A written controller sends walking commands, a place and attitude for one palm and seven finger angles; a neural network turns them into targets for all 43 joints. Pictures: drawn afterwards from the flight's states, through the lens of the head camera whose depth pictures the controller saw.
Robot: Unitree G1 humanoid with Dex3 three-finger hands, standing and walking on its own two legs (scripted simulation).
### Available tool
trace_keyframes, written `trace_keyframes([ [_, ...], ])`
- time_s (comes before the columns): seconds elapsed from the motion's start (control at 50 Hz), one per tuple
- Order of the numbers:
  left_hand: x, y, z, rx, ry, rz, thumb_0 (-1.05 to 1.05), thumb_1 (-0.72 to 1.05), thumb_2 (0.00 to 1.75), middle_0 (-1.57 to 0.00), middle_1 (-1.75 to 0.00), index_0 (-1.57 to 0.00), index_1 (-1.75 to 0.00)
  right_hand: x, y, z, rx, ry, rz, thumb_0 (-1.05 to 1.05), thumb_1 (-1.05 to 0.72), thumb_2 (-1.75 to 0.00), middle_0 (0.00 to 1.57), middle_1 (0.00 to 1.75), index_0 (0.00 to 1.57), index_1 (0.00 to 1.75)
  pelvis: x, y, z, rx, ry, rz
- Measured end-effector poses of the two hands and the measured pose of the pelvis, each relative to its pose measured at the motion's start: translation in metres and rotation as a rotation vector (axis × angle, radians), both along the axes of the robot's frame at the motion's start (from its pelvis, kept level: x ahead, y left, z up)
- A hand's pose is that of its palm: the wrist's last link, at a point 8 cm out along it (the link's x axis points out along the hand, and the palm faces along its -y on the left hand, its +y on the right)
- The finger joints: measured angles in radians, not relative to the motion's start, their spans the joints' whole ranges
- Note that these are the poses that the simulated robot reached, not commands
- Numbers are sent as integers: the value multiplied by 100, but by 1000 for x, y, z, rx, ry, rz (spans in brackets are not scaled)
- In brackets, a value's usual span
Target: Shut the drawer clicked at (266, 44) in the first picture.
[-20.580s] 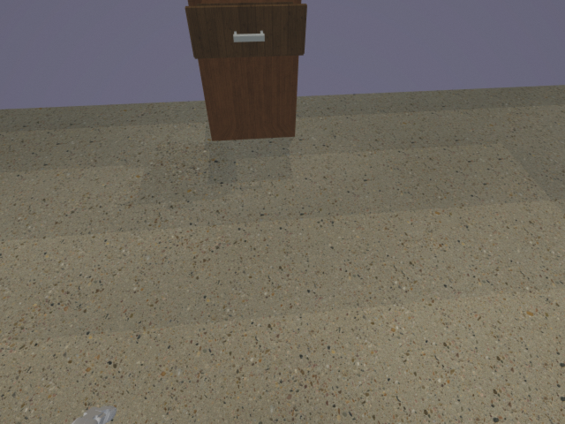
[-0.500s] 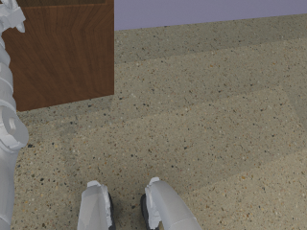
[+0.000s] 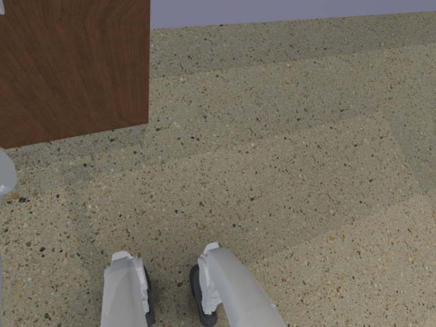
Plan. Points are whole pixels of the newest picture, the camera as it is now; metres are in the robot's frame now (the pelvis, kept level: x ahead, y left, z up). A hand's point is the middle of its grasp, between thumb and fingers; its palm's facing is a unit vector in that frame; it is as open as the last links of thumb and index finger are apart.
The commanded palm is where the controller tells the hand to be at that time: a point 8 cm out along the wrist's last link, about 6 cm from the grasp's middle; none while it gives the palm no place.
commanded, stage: pull the fist back off the drawer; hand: left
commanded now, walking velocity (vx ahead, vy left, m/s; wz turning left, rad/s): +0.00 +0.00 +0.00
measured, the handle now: out of the picture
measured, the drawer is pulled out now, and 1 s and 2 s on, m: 0.00 0.00 0.00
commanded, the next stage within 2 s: draw the hand back to the body in 0.48 s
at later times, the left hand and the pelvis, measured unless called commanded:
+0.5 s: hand out of the picture +0.61 +0.20 +0.09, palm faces +0.17 -0.99 -0.03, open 3.2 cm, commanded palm +0.58 +0.22 +0.10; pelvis +0.03 +0.00 +0.03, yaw +1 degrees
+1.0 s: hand out of the picture +0.47 +0.22 +0.17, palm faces +0.16 -0.99 -0.04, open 3.3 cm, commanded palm +0.42 +0.26 +0.18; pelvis +0.08 -0.01 +0.09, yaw +4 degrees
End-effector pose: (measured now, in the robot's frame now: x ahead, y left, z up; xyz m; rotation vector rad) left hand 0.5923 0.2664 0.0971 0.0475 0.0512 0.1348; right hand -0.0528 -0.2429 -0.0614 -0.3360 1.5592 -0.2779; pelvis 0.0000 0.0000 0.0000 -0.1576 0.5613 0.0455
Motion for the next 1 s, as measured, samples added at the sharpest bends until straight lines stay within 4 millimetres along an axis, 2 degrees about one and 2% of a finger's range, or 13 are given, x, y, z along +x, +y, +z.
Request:
trace_keyframes([
  [0.16,-1,-1,-2,-12,-5,6,6,68,90,-139,-160,-140,-160,-4,9,0,26,16,-13,0,-90,-90,20,30,21,30,1,4,2,2,0,-3],
  [0.28,-5,-6,-1,-28,-17,25,6,76,89,-139,-160,-140,-160,4,12,3,59,20,-23,0,-90,-90,20,30,21,30,8,6,10,13,-7,-6],
  [0.42,-13,-13,-2,-22,9,25,3,85,89,-139,-160,-140,-160,28,7,7,89,-3,-13,0,-90,-90,20,30,21,30,22,5,23,29,-30,-6],
  [0.64,-19,-11,4,-15,-26,37,2,89,90,-139,-160,-140,-160,76,-15,8,86,-51,13,0,-90,-90,20,30,20,30,44,-3,33,53,-48,-9],
  [0.7,-33,-10,10,6,-47,26,2,90,90,-139,-160,-139,-160,90,-17,11,102,-74,-1,0,-91,-90,20,30,20,30,51,-5,41,65,-67,-14],
  [0.78,-66,-8,21,3,-22,23,2,90,90,-139,-160,-139,-160,118,-15,22,139,-138,2,0,-91,-90,20,30,20,30,62,-7,60,83,-118,-15],
  [0.88,-110,-1,44,-8,-24,53,2,90,90,-139,-160,-139,-160,165,-16,39,154,-270,56,0,-91,-90,20,30,20,30,73,-10,81,100,-194,5],
  [1.0,-152,1,76,1,-74,28,2,90,90,-139,-160,-140,-160,221,-20,57,155,-444,136,0,-91,-90,20,30,20,30,77,-12,94,116,-278,31],
])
